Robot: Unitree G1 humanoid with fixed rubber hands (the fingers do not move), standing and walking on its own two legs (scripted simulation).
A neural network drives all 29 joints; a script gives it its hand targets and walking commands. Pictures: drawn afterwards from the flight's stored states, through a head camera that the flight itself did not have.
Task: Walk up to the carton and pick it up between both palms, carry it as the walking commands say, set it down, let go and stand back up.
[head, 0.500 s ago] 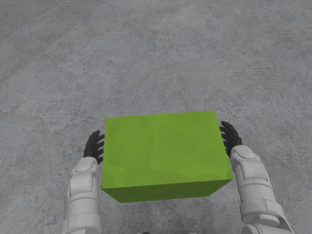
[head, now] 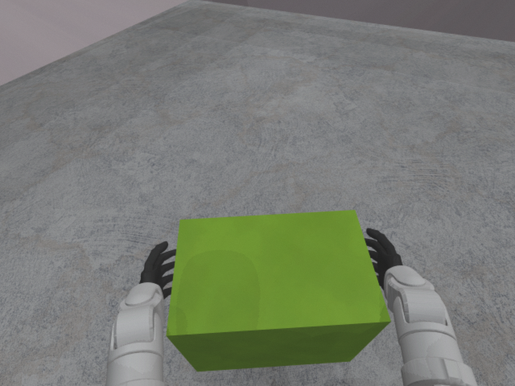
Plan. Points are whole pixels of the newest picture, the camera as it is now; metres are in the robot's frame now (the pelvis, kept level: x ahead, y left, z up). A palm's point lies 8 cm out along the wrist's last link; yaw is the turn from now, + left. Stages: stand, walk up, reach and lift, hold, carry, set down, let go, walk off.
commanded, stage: reach and lift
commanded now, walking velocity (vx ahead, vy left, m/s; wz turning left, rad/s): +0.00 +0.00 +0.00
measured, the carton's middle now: (271, 295) +0.30 +0.01 -0.05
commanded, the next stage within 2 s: hold in 1.40 s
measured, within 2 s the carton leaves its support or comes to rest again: neither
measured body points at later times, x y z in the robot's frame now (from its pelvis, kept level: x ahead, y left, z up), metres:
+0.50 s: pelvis +0.00 +0.00 +0.00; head -0.04 +0.00 +0.45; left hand +0.28 +0.20 +0.04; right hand +0.30 -0.19 +0.04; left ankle +0.01 +0.12 -0.75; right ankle +0.00 -0.12 -0.75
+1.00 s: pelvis +0.00 +0.00 +0.01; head -0.03 +0.00 +0.45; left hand +0.29 +0.20 +0.04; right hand +0.30 -0.19 +0.04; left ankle +0.01 +0.12 -0.75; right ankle +0.00 -0.12 -0.75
